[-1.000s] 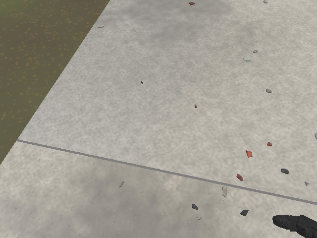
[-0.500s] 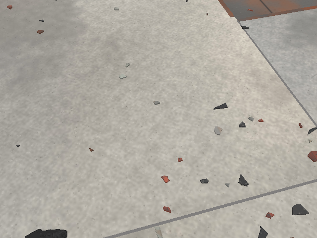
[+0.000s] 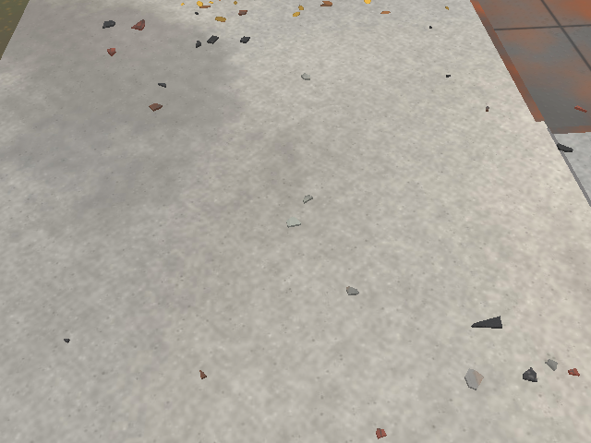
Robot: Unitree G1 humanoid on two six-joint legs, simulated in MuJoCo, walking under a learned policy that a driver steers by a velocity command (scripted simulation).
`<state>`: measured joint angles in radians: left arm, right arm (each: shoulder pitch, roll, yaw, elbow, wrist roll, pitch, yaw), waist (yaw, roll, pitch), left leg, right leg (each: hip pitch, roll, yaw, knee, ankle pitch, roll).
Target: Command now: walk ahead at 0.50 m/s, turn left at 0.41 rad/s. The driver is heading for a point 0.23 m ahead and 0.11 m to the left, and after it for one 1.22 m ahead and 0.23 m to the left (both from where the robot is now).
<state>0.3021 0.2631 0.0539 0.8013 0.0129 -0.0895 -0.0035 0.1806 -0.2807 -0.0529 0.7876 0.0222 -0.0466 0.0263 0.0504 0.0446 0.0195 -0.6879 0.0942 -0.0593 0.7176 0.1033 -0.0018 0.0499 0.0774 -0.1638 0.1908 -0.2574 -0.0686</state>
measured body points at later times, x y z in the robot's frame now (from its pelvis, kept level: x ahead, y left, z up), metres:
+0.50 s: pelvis +0.29 +0.05 +0.00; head +0.32 +0.07 +0.45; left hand +0.43 +0.35 -0.08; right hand +0.44 -0.21 -0.10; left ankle +0.22 +0.12 -0.74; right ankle +0.51 -0.09 -0.69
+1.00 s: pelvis +0.56 +0.10 +0.00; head +0.59 +0.11 +0.45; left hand +0.44 +0.35 -0.12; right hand +0.86 -0.02 -0.07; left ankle +0.63 +0.29 -0.71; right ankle +0.54 -0.03 -0.74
